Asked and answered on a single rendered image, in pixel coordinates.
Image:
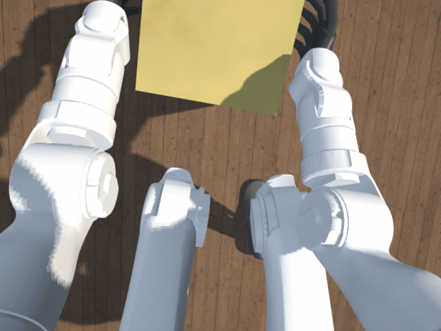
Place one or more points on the right robot upper arm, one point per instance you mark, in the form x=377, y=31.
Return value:
x=350, y=233

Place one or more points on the robot right forearm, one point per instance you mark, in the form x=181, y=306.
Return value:
x=327, y=132

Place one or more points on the robot right shin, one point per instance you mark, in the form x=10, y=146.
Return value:
x=281, y=180

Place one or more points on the robot left forearm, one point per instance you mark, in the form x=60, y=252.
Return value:
x=81, y=111

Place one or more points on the robot left shin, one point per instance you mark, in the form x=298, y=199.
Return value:
x=154, y=192

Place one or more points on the robot right hand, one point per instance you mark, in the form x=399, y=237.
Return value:
x=323, y=34

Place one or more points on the carton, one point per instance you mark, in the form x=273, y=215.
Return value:
x=232, y=53

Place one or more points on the left robot upper arm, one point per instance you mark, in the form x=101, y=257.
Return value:
x=58, y=191

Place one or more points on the robot left hand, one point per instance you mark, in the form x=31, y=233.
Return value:
x=129, y=10

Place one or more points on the robot shin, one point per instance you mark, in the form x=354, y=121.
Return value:
x=281, y=180
x=154, y=192

